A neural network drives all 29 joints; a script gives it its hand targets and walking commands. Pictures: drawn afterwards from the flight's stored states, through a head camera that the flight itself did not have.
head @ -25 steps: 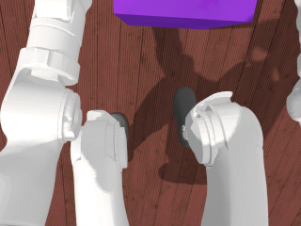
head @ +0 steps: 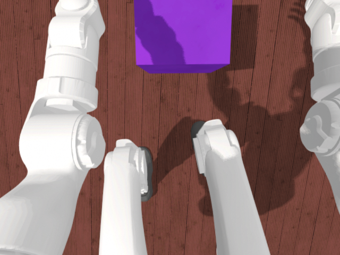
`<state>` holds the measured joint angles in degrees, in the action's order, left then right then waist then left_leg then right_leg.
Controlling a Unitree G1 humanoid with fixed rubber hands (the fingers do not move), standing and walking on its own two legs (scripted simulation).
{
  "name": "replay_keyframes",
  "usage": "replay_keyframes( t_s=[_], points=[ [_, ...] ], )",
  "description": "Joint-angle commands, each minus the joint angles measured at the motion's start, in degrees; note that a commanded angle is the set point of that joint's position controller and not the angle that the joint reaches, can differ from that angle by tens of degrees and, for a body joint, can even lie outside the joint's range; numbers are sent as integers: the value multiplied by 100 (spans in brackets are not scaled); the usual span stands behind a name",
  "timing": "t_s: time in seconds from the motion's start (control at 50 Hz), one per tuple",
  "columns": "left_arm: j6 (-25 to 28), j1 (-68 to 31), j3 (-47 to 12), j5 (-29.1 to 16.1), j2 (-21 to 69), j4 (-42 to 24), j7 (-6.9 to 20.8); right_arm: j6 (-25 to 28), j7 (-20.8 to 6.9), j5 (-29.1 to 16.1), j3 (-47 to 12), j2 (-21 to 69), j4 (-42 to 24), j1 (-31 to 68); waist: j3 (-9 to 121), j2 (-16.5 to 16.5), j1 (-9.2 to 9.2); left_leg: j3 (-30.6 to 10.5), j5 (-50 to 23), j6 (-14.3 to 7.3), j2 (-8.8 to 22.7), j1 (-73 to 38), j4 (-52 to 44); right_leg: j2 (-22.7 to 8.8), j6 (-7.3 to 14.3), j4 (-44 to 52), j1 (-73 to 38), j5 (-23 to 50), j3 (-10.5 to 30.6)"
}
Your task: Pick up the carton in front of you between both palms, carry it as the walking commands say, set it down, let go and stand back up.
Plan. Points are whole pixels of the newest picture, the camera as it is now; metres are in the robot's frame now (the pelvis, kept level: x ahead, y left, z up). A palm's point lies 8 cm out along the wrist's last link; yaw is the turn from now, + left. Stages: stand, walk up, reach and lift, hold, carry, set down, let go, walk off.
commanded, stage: set down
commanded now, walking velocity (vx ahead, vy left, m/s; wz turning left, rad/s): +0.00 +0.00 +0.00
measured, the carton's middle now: (181, 32) +0.54 -0.12 -0.35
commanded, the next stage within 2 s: let go in 0.52 s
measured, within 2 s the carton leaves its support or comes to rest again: neither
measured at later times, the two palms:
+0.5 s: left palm out of the picture +0.59 +0.05 +0.04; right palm out of the picture +0.51 -0.34 +0.04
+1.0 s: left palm out of the picture +0.46 +0.11 +0.14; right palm out of the picture +0.39 -0.32 +0.14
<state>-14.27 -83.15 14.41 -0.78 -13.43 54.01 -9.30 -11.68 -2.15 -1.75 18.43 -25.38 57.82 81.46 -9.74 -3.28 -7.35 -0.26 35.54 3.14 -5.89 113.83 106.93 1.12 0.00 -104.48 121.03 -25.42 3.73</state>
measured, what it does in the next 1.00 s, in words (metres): rises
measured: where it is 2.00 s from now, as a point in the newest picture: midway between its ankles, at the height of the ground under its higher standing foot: (174, 170)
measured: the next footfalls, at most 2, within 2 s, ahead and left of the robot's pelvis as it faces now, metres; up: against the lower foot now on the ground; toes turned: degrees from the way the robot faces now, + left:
none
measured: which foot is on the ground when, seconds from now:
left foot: down 0.00-1.00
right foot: down 0.00-1.00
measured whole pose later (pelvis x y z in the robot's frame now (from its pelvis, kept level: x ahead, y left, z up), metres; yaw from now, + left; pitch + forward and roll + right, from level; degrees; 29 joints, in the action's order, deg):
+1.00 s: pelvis +0.07 -0.02 +0.25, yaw -4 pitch +32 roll +2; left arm -7.7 -29.1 11.0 5.9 -4.9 32.1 -5.3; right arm -5.9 -7.9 2.8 13.4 -16.4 35.8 29.1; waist 0.8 -1.3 -4.3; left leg -4.6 19.3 2.8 -2.4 59.2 46.0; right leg 2.3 1.7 -45.7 65.3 -12.6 2.8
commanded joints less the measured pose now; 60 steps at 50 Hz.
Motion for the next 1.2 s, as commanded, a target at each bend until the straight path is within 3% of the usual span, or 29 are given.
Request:
replay_keyframes(
  t_s=[0.0, 0.1, 0.2, 0.56, 0.66, 0.82, 0.98, 1.18],
  points=[
    [56, -1400, -17, 8, -541, -861, 3, 29, -9, 41, 145, -819, -818, 1333, 6819, 374, -306, 729, -757, -10, -347, -1423, -1316, 145, -215, 1059, -5513, 2190, -665],
    [-89, -1232, -206, -107, -521, -1357, -14, -123, -32, -46, 198, -941, -1260, 1122, 7507, 249, -387, 720, -1129, 25, -380, -2016, -1815, 181, -217, 1496, -6183, 2765, -689],
    [-187, -935, -226, -120, -492, -1597, -3, -214, -102, -105, 199, -901, -1442, 864, 7628, 231, -339, 682, -1373, 40, -373, -2341, -2383, 190, -216, 1998, -6688, 3150, -649],
    [100, 213, 257, 539, -11, -1305, 214, 134, -393, 588, 547, -391, -1141, -104, 6763, 235, -122, 366, -2079, 136, -166, -3840, -4590, 138, -133, 4102, -7683, 3391, -551],
    [96, 1376, 255, 873, 286, -1783, 115, 173, -514, 862, 374, -298, -1557, -1177, 7106, 249, -42, 351, -2552, 168, -162, -4628, -5142, 139, -70, 4582, -8675, 3857, -499],
    [418, 3415, -155, 741, 490, -2905, 180, 410, -581, 747, -103, -68, -2653, -3211, 6333, 623, -1, 269, -2501, 79, -81, -4780, -6015, 27, -20, 5328, -10393, 4411, -162],
    [898, 5398, -359, 659, 453, -2716, 480, 791, -550, 353, -537, 475, -2809, -5262, 5282, 657, 268, 174, -2256, -47, 70, -5376, -6686, -103, -61, 5996, -11109, 4261, 99],
    [1347, 7313, -582, 506, 210, -2811, 804, 1192, -310, 203, -1002, 725, -3345, -7508, 3799, 596, 414, 11, -2220, -210, 260, -7216, -7481, -95, -102, 6909, -11289, 3337, -37]
  ],
)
